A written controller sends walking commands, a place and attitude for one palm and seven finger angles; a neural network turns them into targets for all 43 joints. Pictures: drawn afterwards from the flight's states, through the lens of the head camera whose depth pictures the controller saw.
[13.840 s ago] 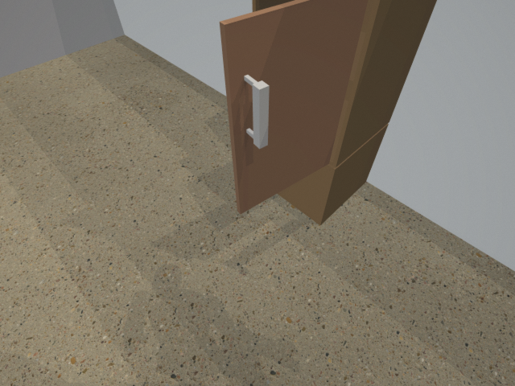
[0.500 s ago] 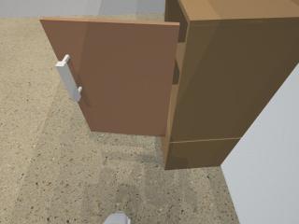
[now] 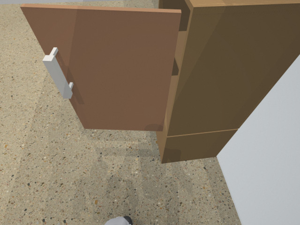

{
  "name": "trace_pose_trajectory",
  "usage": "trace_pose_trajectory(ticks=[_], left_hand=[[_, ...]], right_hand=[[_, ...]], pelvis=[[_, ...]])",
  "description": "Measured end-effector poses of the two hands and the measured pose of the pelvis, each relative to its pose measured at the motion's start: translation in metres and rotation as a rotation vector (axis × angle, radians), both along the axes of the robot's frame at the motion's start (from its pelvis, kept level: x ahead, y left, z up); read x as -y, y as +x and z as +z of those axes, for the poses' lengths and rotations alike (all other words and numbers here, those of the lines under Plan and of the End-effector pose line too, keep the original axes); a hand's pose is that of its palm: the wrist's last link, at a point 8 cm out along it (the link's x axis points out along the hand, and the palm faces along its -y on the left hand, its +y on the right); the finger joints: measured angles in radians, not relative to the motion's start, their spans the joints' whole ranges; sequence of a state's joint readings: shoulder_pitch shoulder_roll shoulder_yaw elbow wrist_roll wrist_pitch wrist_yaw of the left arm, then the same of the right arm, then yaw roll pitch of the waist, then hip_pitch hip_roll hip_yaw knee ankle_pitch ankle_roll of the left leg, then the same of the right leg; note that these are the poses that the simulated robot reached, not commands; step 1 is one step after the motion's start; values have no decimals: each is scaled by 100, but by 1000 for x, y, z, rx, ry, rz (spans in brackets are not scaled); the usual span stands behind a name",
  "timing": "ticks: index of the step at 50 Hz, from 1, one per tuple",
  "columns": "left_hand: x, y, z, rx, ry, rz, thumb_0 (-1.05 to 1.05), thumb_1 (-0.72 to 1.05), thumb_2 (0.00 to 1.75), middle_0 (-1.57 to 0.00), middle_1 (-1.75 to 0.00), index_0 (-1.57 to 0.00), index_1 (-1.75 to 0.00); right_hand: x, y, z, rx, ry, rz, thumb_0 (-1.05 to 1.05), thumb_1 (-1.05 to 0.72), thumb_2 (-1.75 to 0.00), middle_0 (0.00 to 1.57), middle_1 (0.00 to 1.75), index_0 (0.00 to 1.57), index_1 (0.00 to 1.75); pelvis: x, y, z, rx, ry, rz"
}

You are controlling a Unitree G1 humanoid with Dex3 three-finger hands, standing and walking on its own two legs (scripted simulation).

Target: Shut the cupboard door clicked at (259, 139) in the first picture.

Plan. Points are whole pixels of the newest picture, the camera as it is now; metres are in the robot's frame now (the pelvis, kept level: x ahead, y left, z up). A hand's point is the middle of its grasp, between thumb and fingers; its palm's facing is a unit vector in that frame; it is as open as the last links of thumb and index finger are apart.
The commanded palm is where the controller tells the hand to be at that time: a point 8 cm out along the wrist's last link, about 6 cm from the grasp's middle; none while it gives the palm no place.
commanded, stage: come to a stop and stand still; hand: left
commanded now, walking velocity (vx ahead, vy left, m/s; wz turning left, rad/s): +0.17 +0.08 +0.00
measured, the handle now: (61, 74) +0.53 +0.33 +0.06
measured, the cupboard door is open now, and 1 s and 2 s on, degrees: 81 81 81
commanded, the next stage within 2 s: look again from close up in 0.58 s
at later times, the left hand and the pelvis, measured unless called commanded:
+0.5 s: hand out of the picture +0.02 +0.15 -0.18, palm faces +0.07 -0.98 -0.18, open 7.3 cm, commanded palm none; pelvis +0.02 -0.03 +0.00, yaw +1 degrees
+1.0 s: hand out of the picture +0.02 +0.17 -0.17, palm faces +0.01 -0.96 -0.27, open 7.4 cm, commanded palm none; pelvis +0.01 -0.02 +0.00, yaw +0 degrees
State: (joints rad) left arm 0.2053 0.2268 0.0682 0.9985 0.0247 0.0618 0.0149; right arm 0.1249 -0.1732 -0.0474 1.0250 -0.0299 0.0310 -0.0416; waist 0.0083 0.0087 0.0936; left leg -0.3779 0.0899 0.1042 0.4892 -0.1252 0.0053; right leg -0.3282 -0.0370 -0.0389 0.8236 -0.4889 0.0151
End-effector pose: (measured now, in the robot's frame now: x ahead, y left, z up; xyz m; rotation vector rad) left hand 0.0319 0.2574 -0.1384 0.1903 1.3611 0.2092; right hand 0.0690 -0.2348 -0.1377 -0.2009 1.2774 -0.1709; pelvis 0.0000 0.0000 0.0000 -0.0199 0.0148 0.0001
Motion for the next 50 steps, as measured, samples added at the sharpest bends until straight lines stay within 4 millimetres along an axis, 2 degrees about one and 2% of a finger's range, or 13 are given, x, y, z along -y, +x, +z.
trace_pose_trajectory(ticks=[3, 6, 12, 17, 24, 32, 40, 50], left_hand=[[10, 2, 3, 57, 32, -16, 0, 91, 90, -19, -30, -20, -30], [29, -7, 9, 55, 30, -15, 0, 91, 90, -19, -29, -20, -30], [64, -17, 9, 26, -46, -7, 0, 90, 90, -19, -30, -20, -30], [66, -23, -5, -16, -72, 26, 1, 93, 90, -20, -30, -20, -30], [63, -22, -8, -44, -76, 44, 1, 91, 90, -20, -30, -20, -30], [60, -16, -4, -32, -71, 27, 0, 91, 90, -20, -30, -20, -30], [54, -15, -2, -6, -38, -19, 0, 91, 90, -20, -30, -20, -30], [38, -14, 8, 34, 15, -41, 0, 90, 90, -20, -30, -20, -30]], right_hand=[[24, -29, -11, -49, 10, -31, 1, -90, -90, 20, 30, 21, 30], [39, -51, -10, -106, 22, -48, 1, -91, -90, 20, 30, 20, 30], [47, -70, 1, -152, 30, -55, 1, -91, -90, 20, 30, 20, 30], [38, -66, -1, -164, 15, -31, 1, -91, -90, 20, 30, 20, 30], [15, -38, -1, -120, 28, -4, 1, -91, -90, 20, 30, 20, 30], [15, -18, 2, -66, 24, 3, 1, -93, -90, 20, 30, 20, 30], [14, -15, -5, -8, 37, 20, 1, -92, -90, 20, 30, 20, 30], [11, -37, -14, -9, 73, 5, 1, -93, -90, 20, 30, 20, 30]], pelvis=[[16, -5, -7, 0, 30, 8], [25, -5, -2, 12, 29, 20], [33, 5, 8, 8, 40, 17], [30, 14, 1, 3, 22, 32], [26, 18, 4, 15, 31, 25], [23, 21, 7, 19, 31, 22], [17, 15, 1, 9, 13, 13], [18, 6, -1, 37, 33, -1]])
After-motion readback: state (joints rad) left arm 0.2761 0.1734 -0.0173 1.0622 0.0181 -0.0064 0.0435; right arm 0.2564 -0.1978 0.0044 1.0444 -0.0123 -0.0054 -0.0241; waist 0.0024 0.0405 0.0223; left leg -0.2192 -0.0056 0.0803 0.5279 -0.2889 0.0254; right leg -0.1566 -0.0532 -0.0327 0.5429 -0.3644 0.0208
